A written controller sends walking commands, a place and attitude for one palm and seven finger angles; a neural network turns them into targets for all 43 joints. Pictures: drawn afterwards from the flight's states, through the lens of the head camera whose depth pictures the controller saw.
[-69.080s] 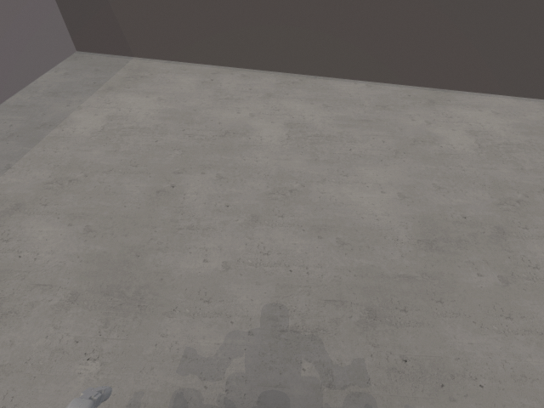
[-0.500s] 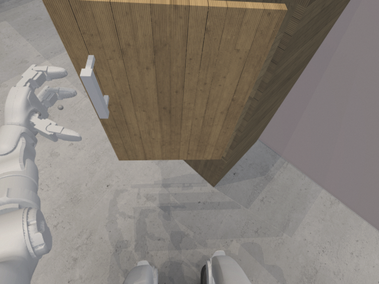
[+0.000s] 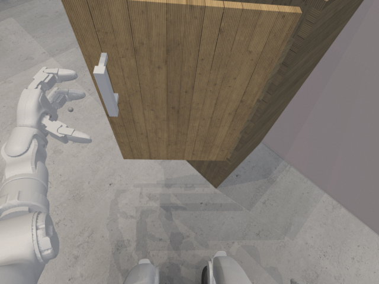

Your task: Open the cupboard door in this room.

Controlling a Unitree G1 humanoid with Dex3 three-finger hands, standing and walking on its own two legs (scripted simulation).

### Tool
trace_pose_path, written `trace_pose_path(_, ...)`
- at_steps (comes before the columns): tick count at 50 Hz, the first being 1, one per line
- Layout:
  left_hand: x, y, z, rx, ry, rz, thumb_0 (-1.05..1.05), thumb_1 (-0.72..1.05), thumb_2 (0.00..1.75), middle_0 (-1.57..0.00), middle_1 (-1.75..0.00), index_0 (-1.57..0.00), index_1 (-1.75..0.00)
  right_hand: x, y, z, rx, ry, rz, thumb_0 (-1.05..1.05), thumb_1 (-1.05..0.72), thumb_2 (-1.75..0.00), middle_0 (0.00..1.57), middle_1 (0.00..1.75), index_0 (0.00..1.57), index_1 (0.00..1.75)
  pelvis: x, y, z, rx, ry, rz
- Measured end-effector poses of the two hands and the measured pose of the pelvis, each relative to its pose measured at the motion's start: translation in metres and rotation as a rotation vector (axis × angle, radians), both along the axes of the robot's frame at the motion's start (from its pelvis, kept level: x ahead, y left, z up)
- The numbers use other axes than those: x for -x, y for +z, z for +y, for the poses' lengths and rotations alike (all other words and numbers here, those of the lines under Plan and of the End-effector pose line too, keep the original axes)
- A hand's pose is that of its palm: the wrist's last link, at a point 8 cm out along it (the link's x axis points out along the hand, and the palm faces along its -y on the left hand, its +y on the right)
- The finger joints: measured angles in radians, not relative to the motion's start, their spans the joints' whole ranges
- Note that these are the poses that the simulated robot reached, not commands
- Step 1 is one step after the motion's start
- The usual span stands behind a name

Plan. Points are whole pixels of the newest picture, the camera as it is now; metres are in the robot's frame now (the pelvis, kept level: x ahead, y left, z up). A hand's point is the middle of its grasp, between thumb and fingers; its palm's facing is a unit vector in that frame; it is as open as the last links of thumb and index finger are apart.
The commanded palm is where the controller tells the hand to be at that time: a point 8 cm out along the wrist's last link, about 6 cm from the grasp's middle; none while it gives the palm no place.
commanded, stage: move the hooked fingers beside the handle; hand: left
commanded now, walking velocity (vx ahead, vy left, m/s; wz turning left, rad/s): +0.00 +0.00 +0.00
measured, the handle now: (109, 86) +0.51 +0.16 +0.07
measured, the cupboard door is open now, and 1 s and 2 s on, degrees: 46 46 46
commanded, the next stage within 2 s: slide the fingers in behind the handle in 0.10 s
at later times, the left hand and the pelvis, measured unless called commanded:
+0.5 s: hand (89, 107) +0.46 +0.20 +0.07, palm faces -0.04 -1.00 +0.00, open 14.0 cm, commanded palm +0.44 +0.25 +0.07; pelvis +0.00 -0.01 +0.00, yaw +0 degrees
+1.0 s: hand (99, 112) +0.44 +0.17 +0.07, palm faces -0.02 -1.00 +0.00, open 14.0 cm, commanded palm +0.42 +0.22 +0.07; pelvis +0.00 -0.02 +0.00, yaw +1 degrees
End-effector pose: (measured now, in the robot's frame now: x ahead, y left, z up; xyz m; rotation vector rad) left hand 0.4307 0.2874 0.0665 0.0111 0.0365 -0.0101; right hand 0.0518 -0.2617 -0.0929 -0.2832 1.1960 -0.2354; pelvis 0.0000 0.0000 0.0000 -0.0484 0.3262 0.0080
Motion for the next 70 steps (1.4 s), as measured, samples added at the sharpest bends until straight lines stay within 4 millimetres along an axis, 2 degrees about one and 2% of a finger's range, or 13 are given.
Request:
trace_pose_path(5,0.002,0.008,-0.002,0.003,-0.016,-0.036,-0.01,-0.50,0.30,-0.30,-1.20,-0.30,-1.20,0.005,-0.002,-0.001,-0.005,-0.004,0.022,0.00,-0.91,-0.90,0.20,0.30,0.20,0.30,-0.001,0.001,-0.001,0.002,0.002,-0.002)
trace_pose_path(11,-0.004,0.001,-0.009,0.015,-0.026,0.030,-0.01,-0.50,0.30,-0.30,-1.20,-0.30,-1.20,0.009,-0.003,-0.005,0.004,-0.002,0.035,0.00,-0.90,-0.90,0.20,0.30,0.20,0.30,0.001,0.000,-0.003,0.000,0.011,0.001)
trace_pose_path(18,-0.008,0.003,-0.022,0.005,-0.030,-0.026,-0.01,-0.50,0.30,-0.30,-1.20,-0.30,-1.20,0.016,-0.004,-0.010,0.007,-0.019,0.042,0.00,-0.91,-0.90,0.20,0.30,0.20,0.30,0.001,-0.002,-0.006,-0.003,0.001,0.010)
trace_pose_path(23,-0.009,0.000,-0.032,0.015,-0.034,0.003,-0.01,-0.50,0.30,-0.30,-1.20,-0.30,-1.20,0.017,-0.004,-0.012,-0.003,-0.030,0.045,0.00,-0.91,-0.90,0.20,0.30,0.20,0.30,0.000,-0.001,-0.008,-0.006,0.000,0.007)
trace_pose_path(34,-0.003,0.007,-0.045,-0.001,-0.019,-0.025,-0.01,-0.50,0.30,-0.30,-1.20,-0.30,-1.20,0.009,-0.005,-0.012,-0.029,-0.023,0.015,0.00,-0.91,-0.90,0.20,0.30,0.20,0.30,-0.002,0.002,-0.013,-0.013,0.000,-0.005)
trace_pose_path(46,0.011,0.007,-0.056,0.002,-0.020,-0.035,-0.01,-0.50,0.30,-0.30,-1.20,-0.30,-1.20,-0.005,-0.005,-0.014,-0.035,-0.002,-0.034,0.00,-0.91,-0.90,0.20,0.30,0.20,0.30,0.001,0.003,-0.015,-0.018,0.004,-0.023)
trace_pose_path(52,0.009,0.004,-0.061,0.006,-0.017,-0.020,-0.01,-0.50,0.30,-0.29,-1.20,-0.30,-1.20,-0.007,-0.006,-0.014,-0.030,0.013,-0.040,0.00,-0.91,-0.90,0.20,0.30,0.20,0.30,0.006,0.001,-0.015,-0.018,0.015,-0.026)
trace_pose_path(70,0.002,0.003,-0.089,0.004,-0.031,-0.033,-0.01,-0.50,0.30,-0.30,-1.20,-0.30,-1.20,0.012,-0.012,-0.005,-0.061,-0.019,-0.009,0.00,-0.91,-0.90,0.20,0.30,0.20,0.30,0.005,0.000,-0.011,-0.022,0.001,-0.020)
